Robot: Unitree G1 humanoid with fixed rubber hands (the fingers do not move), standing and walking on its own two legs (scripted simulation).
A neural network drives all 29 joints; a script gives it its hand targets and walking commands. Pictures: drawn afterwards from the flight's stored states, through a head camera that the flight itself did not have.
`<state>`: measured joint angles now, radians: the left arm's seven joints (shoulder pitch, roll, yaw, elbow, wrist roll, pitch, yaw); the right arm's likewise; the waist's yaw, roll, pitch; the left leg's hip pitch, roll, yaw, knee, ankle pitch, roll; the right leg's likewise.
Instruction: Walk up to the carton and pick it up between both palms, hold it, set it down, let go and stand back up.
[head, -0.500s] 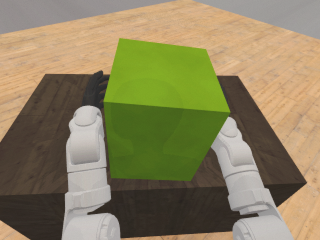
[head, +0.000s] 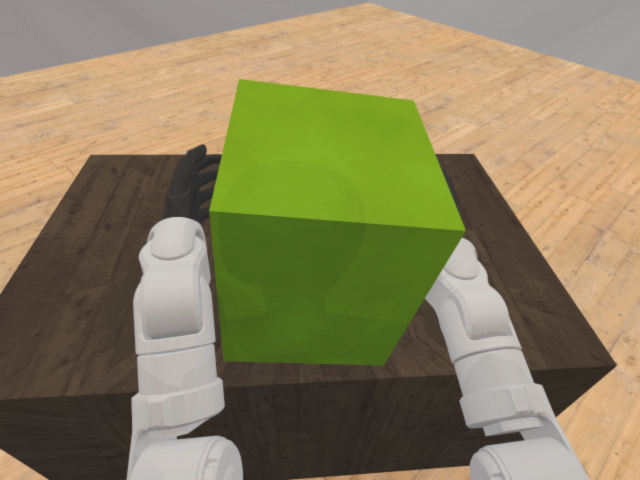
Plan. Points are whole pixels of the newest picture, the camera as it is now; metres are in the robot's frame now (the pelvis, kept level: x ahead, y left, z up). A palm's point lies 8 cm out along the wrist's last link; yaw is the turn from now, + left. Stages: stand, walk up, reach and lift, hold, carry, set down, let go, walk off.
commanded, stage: hold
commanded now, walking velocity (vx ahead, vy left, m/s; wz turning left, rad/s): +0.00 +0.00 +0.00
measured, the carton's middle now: (316, 233) +0.36 +0.00 +0.16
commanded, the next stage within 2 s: none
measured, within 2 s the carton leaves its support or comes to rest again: neither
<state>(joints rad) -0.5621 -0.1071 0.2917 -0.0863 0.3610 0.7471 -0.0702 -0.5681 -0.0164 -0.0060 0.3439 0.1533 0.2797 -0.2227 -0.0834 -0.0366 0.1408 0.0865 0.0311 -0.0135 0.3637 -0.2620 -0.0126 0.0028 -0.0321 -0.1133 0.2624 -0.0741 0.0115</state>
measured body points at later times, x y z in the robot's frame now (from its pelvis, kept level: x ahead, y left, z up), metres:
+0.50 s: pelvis -0.01 +0.00 +0.00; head -0.03 +0.01 +0.45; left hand +0.37 +0.15 +0.19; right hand +0.37 -0.15 +0.17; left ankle -0.02 +0.12 -0.75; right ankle +0.06 -0.13 -0.75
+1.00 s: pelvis -0.01 -0.01 +0.00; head -0.03 +0.01 +0.45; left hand +0.37 +0.14 +0.19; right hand +0.37 -0.15 +0.17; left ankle -0.02 +0.12 -0.75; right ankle +0.06 -0.13 -0.75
